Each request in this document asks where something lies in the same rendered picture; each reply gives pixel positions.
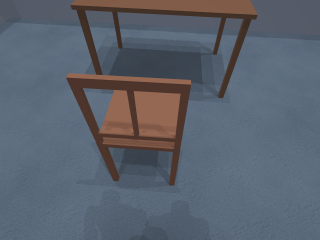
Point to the table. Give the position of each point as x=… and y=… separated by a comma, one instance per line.
x=234, y=9

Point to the chair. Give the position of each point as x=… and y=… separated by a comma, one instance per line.
x=144, y=114

